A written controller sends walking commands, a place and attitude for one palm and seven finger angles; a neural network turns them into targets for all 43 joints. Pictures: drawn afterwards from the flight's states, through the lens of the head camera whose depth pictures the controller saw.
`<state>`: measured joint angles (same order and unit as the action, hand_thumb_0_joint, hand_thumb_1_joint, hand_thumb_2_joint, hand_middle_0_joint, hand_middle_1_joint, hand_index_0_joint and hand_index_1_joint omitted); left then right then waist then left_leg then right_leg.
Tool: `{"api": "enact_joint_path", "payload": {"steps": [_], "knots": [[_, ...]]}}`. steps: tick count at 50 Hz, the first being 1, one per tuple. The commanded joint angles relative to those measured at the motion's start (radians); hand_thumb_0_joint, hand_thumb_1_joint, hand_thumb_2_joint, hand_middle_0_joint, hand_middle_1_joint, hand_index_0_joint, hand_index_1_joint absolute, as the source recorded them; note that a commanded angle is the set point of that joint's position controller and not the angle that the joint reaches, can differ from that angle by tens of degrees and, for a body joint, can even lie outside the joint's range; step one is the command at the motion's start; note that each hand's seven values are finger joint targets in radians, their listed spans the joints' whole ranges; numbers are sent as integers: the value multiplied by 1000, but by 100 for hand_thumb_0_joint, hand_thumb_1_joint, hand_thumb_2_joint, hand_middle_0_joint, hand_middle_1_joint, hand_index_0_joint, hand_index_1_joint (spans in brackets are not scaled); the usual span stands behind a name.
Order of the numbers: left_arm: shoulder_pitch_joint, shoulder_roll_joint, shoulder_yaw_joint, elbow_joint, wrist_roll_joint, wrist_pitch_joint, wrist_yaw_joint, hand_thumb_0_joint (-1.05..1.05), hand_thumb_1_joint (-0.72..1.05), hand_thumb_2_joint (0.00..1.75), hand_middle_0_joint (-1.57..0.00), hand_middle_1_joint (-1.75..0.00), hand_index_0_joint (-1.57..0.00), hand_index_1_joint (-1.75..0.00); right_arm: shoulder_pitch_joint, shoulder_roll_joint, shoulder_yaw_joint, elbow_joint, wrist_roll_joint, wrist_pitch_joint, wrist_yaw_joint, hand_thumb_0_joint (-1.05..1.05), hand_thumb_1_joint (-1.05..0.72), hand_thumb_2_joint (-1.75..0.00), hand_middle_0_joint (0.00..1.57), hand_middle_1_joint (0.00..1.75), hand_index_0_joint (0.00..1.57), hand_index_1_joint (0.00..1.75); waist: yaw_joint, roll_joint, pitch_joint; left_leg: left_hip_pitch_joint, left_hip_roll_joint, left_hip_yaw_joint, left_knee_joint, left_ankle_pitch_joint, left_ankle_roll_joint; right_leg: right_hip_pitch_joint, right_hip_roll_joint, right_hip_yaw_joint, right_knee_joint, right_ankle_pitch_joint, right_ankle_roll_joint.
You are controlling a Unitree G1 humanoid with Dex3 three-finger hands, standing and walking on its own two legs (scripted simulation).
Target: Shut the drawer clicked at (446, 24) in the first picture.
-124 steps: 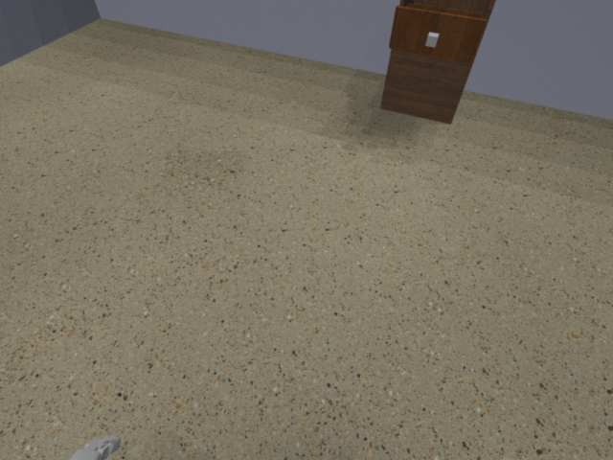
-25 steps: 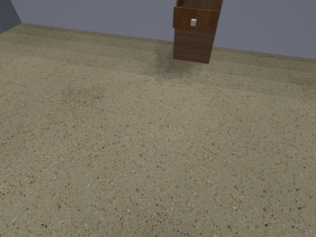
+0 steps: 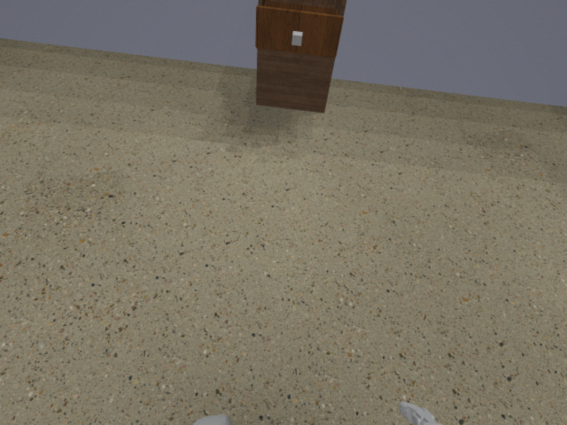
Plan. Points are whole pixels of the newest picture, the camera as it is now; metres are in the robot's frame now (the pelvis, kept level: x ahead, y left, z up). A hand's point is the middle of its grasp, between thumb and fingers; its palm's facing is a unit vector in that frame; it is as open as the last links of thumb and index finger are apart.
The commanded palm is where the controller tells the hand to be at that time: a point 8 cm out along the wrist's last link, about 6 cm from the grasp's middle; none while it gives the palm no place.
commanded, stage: walk to a spot facing it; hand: left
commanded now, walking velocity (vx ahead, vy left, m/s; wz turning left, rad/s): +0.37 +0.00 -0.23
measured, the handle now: (297, 36) +1.67 +0.08 -0.18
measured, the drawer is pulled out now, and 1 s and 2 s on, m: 0.27 0.27 0.27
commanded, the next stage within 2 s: none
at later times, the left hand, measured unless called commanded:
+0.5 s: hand (235, 313) +0.33 +0.11 -0.15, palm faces -0.16 -0.97 -0.17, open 7.4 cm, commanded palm none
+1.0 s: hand (205, 284) +0.39 +0.19 -0.17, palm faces -0.07 -0.99 -0.12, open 7.4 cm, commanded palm none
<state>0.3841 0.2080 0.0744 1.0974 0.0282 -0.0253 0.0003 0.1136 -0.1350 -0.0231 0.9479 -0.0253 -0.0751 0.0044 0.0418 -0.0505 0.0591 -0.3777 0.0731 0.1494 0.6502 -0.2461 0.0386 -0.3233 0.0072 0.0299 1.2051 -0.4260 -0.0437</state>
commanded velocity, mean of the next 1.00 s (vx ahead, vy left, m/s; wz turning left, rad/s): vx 0.38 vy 0.00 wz -0.11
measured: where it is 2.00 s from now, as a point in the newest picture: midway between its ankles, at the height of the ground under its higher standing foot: (306, 272)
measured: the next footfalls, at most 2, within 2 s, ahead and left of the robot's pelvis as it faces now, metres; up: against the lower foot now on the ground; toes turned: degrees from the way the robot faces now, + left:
right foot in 0.42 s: +0.26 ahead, -0.14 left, +0.00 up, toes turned -15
left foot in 0.84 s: +0.49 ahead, +0.09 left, +0.00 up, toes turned +4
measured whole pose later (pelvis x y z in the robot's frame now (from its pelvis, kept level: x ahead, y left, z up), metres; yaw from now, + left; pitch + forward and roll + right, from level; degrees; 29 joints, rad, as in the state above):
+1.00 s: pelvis +0.40 +0.01 +0.02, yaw -8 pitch -2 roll -2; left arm 0.34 0.19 0.06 1.14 0.03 -0.02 -0.02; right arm 0.19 -0.16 -0.03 1.02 -0.02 -0.08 -0.01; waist 0.02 -0.05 0.05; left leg -0.26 0.07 0.20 0.53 -0.24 0.06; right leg -0.42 -0.08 -0.05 1.20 -0.32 -0.01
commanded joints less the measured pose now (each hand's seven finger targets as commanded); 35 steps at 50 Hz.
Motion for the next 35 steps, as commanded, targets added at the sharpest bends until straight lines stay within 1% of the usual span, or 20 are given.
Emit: {"api": "enact_joint_path", "payload": {"steps": [1, 2, 4, 6, 8, 11, 16, 18, 19, 20, 21, 22, 23, 24, 25, 27, 28, 31, 33, 35], "knots": [[24, -15, -2, -78, 8, 3, -21, 0, 90, 90, -20, -30, -20, -30, 176, -110, -35, 40, -1, -13, -23, 0, -90, -90, 20, 30, 20, 30, -19, 164, 19, 54, 262, -275, -473, -165, 78, -219, -101, -4, 62, 130, 5], [38, -19, -2, -80, 8, 12, -22, 0, 90, 90, -20, -30, -20, -30, 170, -118, -37, 40, 0, -17, -23, 0, -90, -90, 20, 30, 20, 30, -7, 152, -6, 59, 253, -223, -481, -129, 84, -214, -107, -11, 30, 147, 12], [-3, -22, 4, -99, 11, 22, -24, 0, 90, 90, -20, -30, -20, -30, 191, -106, -47, 46, -1, -20, -22, 0, -90, -90, 20, 30, 20, 30, -9, 155, 18, 58, 244, -168, -505, -93, 94, -237, -121, -23, -45, 198, 26], [-79, -9, 3, -128, 11, 23, -30, 0, 90, 90, -20, -30, -20, -30, 227, -116, -45, 64, 1, -22, -22, 0, -90, -90, 20, 30, 20, 30, -25, 131, 40, 98, 252, -172, -524, -57, 112, -264, -133, -27, -151, 228, 35], [-132, -9, -1, -144, 11, 23, -35, 0, 90, 90, -20, -30, -20, -30, 253, -141, -48, 78, 1, -21, -20, 0, -90, -90, 20, 30, 20, 30, -35, 134, 42, 163, 244, -132, -528, -45, 112, -270, -135, -55, -257, 252, 44], [-253, -2, -8, -176, 8, 17, -36, 0, 90, 90, -20, -30, -20, -30, 318, -153, -48, 107, -2, -17, -18, 0, -90, -90, 20, 30, 20, 30, -75, 105, 45, 250, 257, -120, -518, 17, 119, -257, -125, -88, -414, 239, 45], [-350, -1, -16, -192, 5, 0, -33, 0, 90, 90, -20, -30, -20, -30, 395, -163, -44, 154, -11, -2, -18, 0, -90, -90, 20, 30, 20, 30, -107, 149, 48, 337, 261, -77, -431, 186, 102, -176, -80, -142, -574, 161, 22], [-273, 7, -10, -160, 5, -9, -31, 0, 90, 90, -20, -30, -20, -30, 381, -167, -39, 162, -9, 4, -20, 0, -90, -90, 20, 30, 20, 30, -59, 139, 12, 323, 238, -27, -313, 307, 73, -19, -40, -183, -678, 185, 4], [-148, 33, -3, -116, 7, -17, -27, 0, 90, 90, -20, -30, -20, -30, 370, -163, -37, 163, -2, 4, -19, 0, -90, -90, 20, 30, 20, 30, 1, 110, -60, 275, 193, 25, -140, 402, 42, 178, -18, -189, -742, 222, -18], [0, 109, 14, -66, 10, -31, -16, 0, 90, 90, -20, -30, -20, -30, 362, -140, -33, 152, 11, -1, -9, 0, -90, -90, 20, 30, 20, 30, 65, 6, -162, 75, 145, 77, 101, 317, 0, 458, -155, -29, -769, 182, -75], [145, 235, 46, -31, 1, -39, 0, 0, 90, 90, -20, -30, -20, -30, 350, -83, -18, 108, 19, -6, -4, 0, -90, -90, 20, 30, 20, 30, 98, -240, -234, -243, 1, 100, 423, -272, -54, 676, -442, 398, -871, 221, -191], [150, 257, 45, -23, -18, -32, 3, 0, 90, 90, -20, -30, -20, -30, 266, -131, -30, 92, 14, -1, -7, 0, -90, -90, 20, 30, 20, 30, 104, -126, -207, -307, 22, -41, 574, -324, -36, 584, -478, 449, -934, 195, -229], [67, 220, 39, -42, -16, -31, 4, 0, 90, 90, -20, -30, -20, -30, 214, -111, -38, 85, 13, 2, -6, 0, -90, -90, 20, 30, 20, 30, 78, -89, -123, -345, 58, -85, 640, -239, -33, 466, -448, 399, -962, 114, -209], [-5, 157, 21, -59, -16, -34, 6, 0, 90, 90, -20, -30, -20, -30, 191, -108, -40, 84, 8, 9, -4, 0, -90, -90, 20, 30, 20, 30, 40, -33, -31, -335, 94, -110, 616, -153, -37, 331, -408, 311, -993, 84, -172], [-64, 106, 6, -69, -14, -38, 9, 0, 90, 90, -20, -30, -20, -30, 216, -86, -40, 100, 2, 21, -2, 0, -90, -90, 20, 30, 20, 30, -8, 5, 6, -286, 111, -113, 574, -86, -46, 226, -362, 205, -1020, 107, -142], [-90, 56, -6, -69, -7, -49, 13, 0, 90, 90, -20, -30, -20, -30, 281, -54, -38, 127, -4, 38, 1, 0, -90, -90, 20, 30, 20, 30, -57, -41, 21, -215, 111, -94, 491, -41, -61, 142, -303, 77, -1041, 219, -117], [-83, 33, 0, -72, -2, -55, 15, 0, 90, 90, -20, -30, -20, -30, 292, -43, -42, 125, -7, 44, 2, 0, -90, -90, 20, 30, 20, 30, -69, -47, 18, -200, 110, -85, 446, -30, -69, 123, -288, 36, -1037, 261, -116], [-75, 60, -2, -59, -3, -63, 14, 0, 90, 90, -20, -30, -20, -30, 228, -36, -44, 91, -2, 46, 15, 0, -90, -90, 20, 30, 20, 30, -68, -59, 27, -192, 108, -74, 300, 20, -77, 118, -275, 5, -1043, 290, -123], [-57, 79, -2, -49, -5, -64, 10, 0, 90, 90, -20, -30, -20, -30, 164, -41, -41, 63, -2, 40, 26, 0, -90, -90, 20, 30, 20, 30, -51, -54, 30, -174, 97, -55, 180, 55, -74, 133, -262, -17, -1034, 274, -114], [-25, 87, -4, -31, -4, -62, 8, 0, 90, 90, -20, -30, -20, -30, 93, -50, -38, 42, -1, 31, 32, 0, -90, -90, 20, 30, 20, 30, -29, -83, 44, -153, 77, -36, 96, 65, -65, 160, -261, -12, -1018, 284, -104]]}}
